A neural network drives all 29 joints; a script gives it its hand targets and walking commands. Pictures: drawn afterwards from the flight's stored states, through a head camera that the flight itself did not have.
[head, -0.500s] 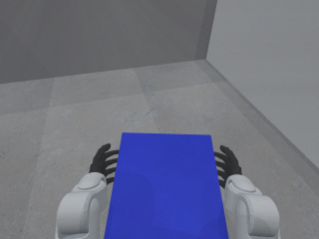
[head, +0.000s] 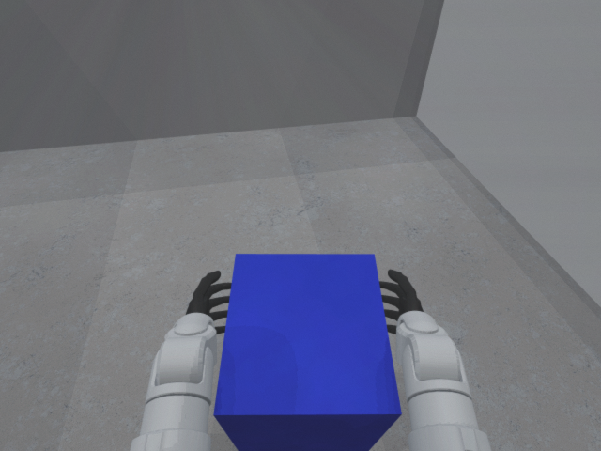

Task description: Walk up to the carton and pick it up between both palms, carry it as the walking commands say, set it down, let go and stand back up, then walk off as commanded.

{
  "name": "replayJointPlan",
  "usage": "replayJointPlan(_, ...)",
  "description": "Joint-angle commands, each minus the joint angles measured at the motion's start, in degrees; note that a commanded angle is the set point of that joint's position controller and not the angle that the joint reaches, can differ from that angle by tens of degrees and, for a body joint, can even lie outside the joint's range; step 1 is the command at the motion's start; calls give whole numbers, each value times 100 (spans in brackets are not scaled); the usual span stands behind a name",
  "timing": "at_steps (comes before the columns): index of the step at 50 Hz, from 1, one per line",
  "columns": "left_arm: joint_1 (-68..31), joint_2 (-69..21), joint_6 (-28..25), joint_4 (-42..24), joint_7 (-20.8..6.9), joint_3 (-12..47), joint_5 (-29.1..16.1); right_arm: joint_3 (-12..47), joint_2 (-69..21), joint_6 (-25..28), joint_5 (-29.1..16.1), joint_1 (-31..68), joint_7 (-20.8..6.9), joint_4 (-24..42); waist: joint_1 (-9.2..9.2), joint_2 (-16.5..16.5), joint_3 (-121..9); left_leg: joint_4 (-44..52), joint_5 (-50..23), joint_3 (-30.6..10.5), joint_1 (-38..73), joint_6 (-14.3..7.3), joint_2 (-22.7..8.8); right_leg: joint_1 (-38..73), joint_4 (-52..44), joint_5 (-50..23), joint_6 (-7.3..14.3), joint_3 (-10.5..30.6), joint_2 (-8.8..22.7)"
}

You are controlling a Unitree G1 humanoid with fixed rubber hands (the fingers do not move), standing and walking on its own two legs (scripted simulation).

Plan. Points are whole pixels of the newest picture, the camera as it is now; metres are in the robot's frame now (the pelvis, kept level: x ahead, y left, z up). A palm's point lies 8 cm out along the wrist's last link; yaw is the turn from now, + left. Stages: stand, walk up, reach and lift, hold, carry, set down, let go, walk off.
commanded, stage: set down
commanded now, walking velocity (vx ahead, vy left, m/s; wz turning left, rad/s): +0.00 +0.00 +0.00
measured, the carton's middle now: (304, 358) +0.28 +0.02 -0.04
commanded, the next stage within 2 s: none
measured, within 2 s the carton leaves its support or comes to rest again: neither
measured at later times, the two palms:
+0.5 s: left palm (213, 331) +0.32 +0.16 -0.03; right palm (396, 331) +0.33 -0.13 -0.03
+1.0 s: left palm (221, 339) +0.35 +0.17 -0.12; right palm (381, 340) +0.36 -0.12 -0.12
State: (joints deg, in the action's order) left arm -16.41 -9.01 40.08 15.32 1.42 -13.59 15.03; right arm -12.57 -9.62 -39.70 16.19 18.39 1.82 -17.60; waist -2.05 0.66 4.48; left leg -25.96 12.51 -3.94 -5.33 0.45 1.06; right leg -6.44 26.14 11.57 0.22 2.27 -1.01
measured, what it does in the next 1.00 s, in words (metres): lowers itself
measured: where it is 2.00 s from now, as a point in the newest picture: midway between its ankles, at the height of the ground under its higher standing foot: outside the picture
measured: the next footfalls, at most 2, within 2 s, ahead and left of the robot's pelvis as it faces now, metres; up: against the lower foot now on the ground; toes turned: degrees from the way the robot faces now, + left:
none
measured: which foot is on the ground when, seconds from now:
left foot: down 0.00-1.00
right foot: down 0.00-1.00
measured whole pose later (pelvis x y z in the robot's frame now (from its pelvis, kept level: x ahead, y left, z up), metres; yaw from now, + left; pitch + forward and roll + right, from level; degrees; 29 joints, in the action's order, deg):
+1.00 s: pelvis -0.02 +0.01 -0.06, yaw -1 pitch +26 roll +1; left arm -31.1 -12.2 16.8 23.4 -1.3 -27.5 19.2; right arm -24.8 -11.5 -15.6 19.6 32.8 -0.2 -27.0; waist -2.6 -0.8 -2.8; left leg -49.9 17.7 -3.8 -58.4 0.8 3.0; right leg -59.8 49.7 16.1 -0.9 5.4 -2.8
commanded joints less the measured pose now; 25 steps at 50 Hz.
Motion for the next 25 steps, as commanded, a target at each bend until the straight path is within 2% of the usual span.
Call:
replayJointPlan(1,-3086,-5233,-320,461,-1370,2366,-942,2314,-5207,361,-953,2810,-1392,-517,95,-26,-1039,536,497,-3,-311,-206,323,21,-499,606,115,135,-344)
replayJointPlan(6,-3449,-5140,-596,1259,-1553,1697,-527,1765,-5371,650,-680,3233,-1477,-1313,-41,-48,-1270,397,354,68,-531,-234,350,-37,-417,548,95,232,-300)
replayJointPlan(11,-3593,-5013,-983,1547,-1595,1394,-297,1524,-5402,1022,-499,3399,-1447,-1608,-113,-136,-1498,159,20,89,-770,-263,362,-231,-227,164,58,287,-266)
replayJointPlan(19,-3522,-4893,-1620,1572,-1564,1473,-201,1617,-5389,1645,-364,3205,-1307,-1653,-121,-151,-2228,-304,-637,92,-1239,-251,441,-514,217,-672,14,325,-337)
replayJointPlan(25,-3497,-4979,-2007,1555,-1523,1639,-138,1718,-5262,2059,-252,3205,-1298,-1594,-109,-80,-2694,-630,-913,90,-1643,-187,477,-981,608,-882,49,238,-448)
